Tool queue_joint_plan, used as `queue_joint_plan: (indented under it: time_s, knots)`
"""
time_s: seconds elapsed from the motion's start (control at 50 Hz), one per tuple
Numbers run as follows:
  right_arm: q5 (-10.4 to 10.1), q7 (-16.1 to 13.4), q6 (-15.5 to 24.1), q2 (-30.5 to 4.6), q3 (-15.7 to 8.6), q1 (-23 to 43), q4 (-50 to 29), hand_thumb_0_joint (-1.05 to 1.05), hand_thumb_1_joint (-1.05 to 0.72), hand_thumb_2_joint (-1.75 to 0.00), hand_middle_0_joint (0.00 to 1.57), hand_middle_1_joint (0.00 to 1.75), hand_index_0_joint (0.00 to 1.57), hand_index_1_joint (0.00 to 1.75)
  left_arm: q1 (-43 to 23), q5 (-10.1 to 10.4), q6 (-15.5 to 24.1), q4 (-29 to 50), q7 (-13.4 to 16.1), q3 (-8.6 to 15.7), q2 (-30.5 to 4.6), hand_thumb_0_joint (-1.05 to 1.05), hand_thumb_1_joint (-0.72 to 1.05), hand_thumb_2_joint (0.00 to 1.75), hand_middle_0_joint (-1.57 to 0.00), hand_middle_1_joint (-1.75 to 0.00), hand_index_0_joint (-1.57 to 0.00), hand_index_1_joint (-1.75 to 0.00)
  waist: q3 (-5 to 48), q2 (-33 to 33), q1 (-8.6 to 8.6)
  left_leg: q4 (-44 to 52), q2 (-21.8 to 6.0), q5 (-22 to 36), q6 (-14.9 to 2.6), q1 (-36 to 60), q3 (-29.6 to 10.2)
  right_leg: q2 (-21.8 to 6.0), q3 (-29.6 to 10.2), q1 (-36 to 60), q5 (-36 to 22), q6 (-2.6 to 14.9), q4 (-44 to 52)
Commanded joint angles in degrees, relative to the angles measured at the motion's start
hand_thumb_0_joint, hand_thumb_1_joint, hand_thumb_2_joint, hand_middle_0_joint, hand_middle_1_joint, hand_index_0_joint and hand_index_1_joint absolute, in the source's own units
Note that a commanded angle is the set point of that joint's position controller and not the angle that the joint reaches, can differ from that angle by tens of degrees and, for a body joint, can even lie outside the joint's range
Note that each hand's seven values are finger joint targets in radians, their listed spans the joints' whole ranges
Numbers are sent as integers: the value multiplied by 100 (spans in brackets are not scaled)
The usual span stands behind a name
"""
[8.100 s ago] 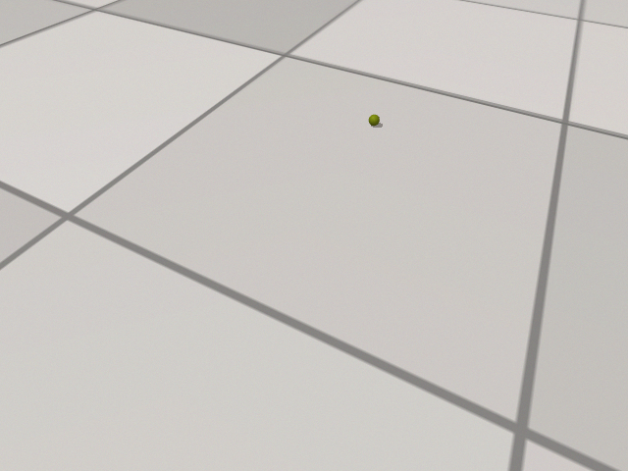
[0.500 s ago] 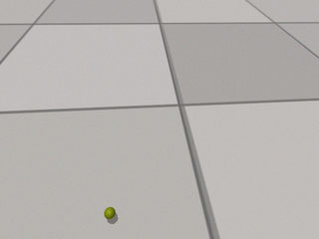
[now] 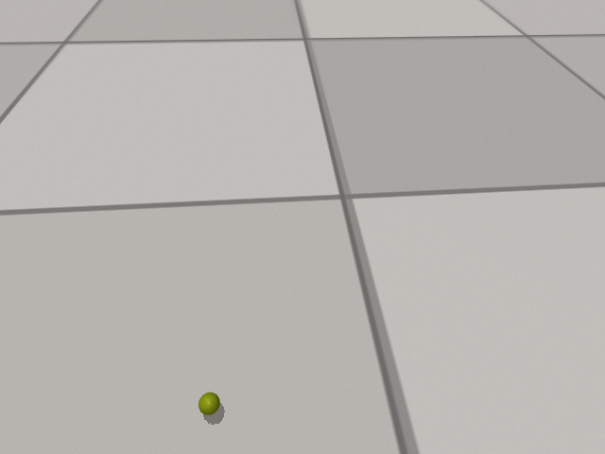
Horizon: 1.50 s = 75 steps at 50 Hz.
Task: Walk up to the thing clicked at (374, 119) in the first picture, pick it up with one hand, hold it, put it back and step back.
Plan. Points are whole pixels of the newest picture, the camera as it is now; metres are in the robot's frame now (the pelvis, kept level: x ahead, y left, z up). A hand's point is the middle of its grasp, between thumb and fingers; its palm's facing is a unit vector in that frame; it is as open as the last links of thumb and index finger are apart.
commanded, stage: walk up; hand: left
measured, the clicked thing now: (209, 403) +0.44 +0.28 -0.75
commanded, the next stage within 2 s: stand in 0.22 s
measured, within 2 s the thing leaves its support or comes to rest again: neither
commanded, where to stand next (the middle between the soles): +0.07 +0.00 m, yaw +0 degrees
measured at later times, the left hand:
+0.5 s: hand out of the picture +0.08 +0.24 -0.16, palm faces -0.03 -0.94 -0.33, open 7.3 cm
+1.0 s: hand out of the picture +0.04 +0.25 -0.16, palm faces -0.02 -0.95 -0.33, open 7.4 cm
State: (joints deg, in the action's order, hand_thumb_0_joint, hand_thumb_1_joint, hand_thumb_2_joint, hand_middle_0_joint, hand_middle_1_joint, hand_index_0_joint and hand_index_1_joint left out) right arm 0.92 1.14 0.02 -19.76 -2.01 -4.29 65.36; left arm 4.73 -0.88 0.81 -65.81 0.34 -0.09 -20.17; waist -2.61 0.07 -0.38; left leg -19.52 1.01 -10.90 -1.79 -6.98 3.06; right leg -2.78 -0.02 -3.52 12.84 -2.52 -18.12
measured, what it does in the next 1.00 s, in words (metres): stands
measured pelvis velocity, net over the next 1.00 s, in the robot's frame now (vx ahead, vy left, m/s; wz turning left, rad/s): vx -0.02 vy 0.00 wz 0.01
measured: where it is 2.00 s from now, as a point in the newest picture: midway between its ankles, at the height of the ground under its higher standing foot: outside the picture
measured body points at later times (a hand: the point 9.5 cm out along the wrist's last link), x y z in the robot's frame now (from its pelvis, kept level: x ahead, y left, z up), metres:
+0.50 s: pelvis -0.01 -0.01 +0.00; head +0.01 +0.00 +0.45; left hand +0.08 +0.29 -0.14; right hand +0.08 -0.31 -0.13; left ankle +0.00 +0.10 -0.75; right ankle -0.03 -0.15 -0.75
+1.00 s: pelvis -0.02 +0.00 +0.00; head +0.00 +0.00 +0.45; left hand +0.04 +0.30 -0.14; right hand +0.06 -0.30 -0.13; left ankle +0.00 +0.10 -0.75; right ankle -0.03 -0.15 -0.75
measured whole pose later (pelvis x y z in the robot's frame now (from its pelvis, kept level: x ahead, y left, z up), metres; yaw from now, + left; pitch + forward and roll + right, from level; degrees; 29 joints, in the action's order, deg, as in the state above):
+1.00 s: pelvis -0.02 +0.00 +0.00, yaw +1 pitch -2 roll +0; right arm 0.9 0.8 0.8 -19.3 -0.7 -5.9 65.9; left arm 7.3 -0.8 0.1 -65.3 -0.4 0.1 -20.1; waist -3.0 0.7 0.0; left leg -18.1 0.6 -8.7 -1.5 -7.7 2.4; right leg -2.3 0.7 -3.7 10.5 -2.2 -16.0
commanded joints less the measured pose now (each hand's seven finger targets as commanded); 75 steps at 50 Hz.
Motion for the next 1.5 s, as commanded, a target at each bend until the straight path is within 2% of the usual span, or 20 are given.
queue_joint_plan:
  time_s: [0.0,0.18,0.2,0.26,0.32,0.46,0.54,0.8,0.98,1.06,1.1,1.16,1.3,1.48]
  knots:
    - [-30,-108,107,-1261,-202,280,-380,0,-90,-90,20,30,20,30,-239,-15,151,379,89,216,-1230,0,90,90,-20,-30,-20,-30,542,-5,-6,280,-789,1189,-27,384,-637,-451,-311,-142,-1222,266,180]
    - [-31,-108,94,-1243,-204,305,-406,0,-90,-90,20,30,20,30,-222,-18,157,386,102,227,-1238,0,90,90,-20,-30,-20,-30,515,-23,-13,233,-794,1328,-26,453,-600,-458,-304,-108,-1400,270,212]
    - [-50,-131,130,-1151,-130,312,-419,0,-90,-90,20,30,20,30,-197,30,132,397,102,225,-1183,0,90,90,-20,-30,-20,-30,395,201,5,236,-897,1848,7,417,-724,-531,-387,-160,-1655,266,270]
    - [-61,-150,169,-1218,-130,253,-404,0,-90,-90,20,30,20,30,-135,37,104,412,99,232,-1172,0,90,90,-20,-30,-20,-30,535,12,4,213,-927,2178,29,569,-705,-524,-345,-34,-1733,255,266]
    - [-57,-156,168,-1221,-116,319,-420,0,-90,-90,20,30,20,30,-154,35,98,416,85,233,-1166,0,90,90,-20,-30,-20,-30,551,21,9,251,-911,1807,39,535,-702,-531,-369,-13,-1503,249,375]
    - [-51,-165,171,-1203,-101,338,-407,0,-90,-90,20,30,20,30,-114,9,88,438,61,238,-1190,0,90,90,-20,-30,-20,-30,614,-45,24,309,-914,1474,41,527,-690,-548,-385,10,-1299,284,456]
    - [-41,-158,164,-1178,-80,247,-387,0,-90,-90,20,30,20,30,-157,-1,83,432,54,241,-1185,0,90,90,-20,-30,-20,-30,483,-17,-28,359,-880,1177,43,406,-682,-558,-415,-60,-1146,285,521]
    - [-30,-142,176,-1219,-76,177,-351,0,-90,-90,20,30,20,30,6,-5,72,385,11,226,-1143,0,90,90,-20,-30,-20,-30,244,-75,6,561,-858,311,44,108,-816,-522,-412,-234,-511,311,560]
    - [-31,-142,195,-1233,-74,130,-340,0,-90,-90,20,30,20,30,67,-11,82,417,14,215,-1153,0,90,90,-20,-30,-20,-30,373,-34,19,463,-856,644,31,221,-835,-544,-401,-249,-668,314,509]
    - [-40,-138,207,-1236,-55,127,-345,0,-90,-90,20,30,20,30,120,8,99,436,25,193,-1161,0,90,90,-20,-30,-20,-30,475,3,28,385,-898,1116,7,352,-832,-543,-386,-218,-835,287,447]
    - [-36,-144,208,-1224,-47,69,-336,0,-90,-90,20,30,20,30,65,11,98,449,34,200,-1195,0,90,90,-20,-30,-20,-30,471,-18,8,382,-889,1171,22,304,-819,-551,-389,-181,-872,290,429]
    - [-36,-150,200,-1245,-45,86,-328,0,-90,-90,20,30,20,30,133,14,92,446,34,182,-1170,0,90,90,-20,-30,-20,-30,444,-41,35,372,-883,1208,21,301,-808,-551,-378,-191,-912,287,441]
    - [-48,-144,192,-1245,-37,91,-355,0,-90,-90,20,30,20,30,202,0,76,444,30,166,-1151,0,90,90,-20,-30,-20,-30,329,-47,50,453,-871,858,12,199,-827,-538,-338,-235,-713,285,456]
    - [-51,-145,202,-1255,-44,89,-376,0,-90,-90,20,30,20,30,119,3,93,479,37,174,-1162,0,90,90,-20,-30,-20,-30,393,-33,26,378,-865,1172,21,230,-821,-574,-363,-139,-882,285,447]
